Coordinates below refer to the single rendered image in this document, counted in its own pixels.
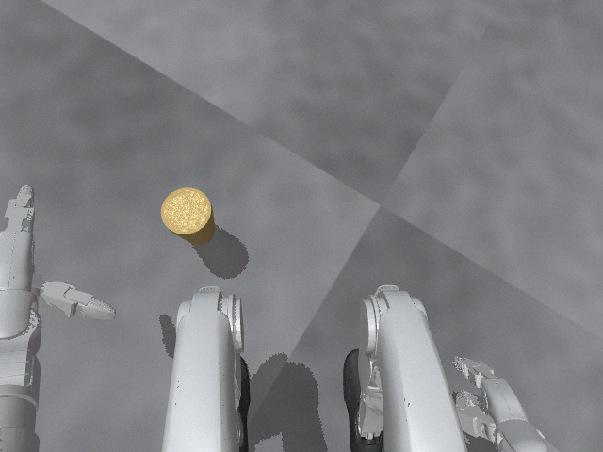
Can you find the left robot hand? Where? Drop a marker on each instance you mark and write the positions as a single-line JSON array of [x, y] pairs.
[[17, 269]]

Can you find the right robot foot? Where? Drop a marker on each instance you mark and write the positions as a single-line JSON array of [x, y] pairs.
[[352, 391]]

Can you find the right robot arm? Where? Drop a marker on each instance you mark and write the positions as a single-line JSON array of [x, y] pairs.
[[517, 435]]

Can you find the right robot hand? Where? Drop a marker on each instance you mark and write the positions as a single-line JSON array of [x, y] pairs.
[[479, 416]]

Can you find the left robot arm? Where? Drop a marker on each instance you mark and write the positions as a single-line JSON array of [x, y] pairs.
[[20, 370]]

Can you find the cup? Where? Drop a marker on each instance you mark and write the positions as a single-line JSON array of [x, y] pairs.
[[188, 213]]

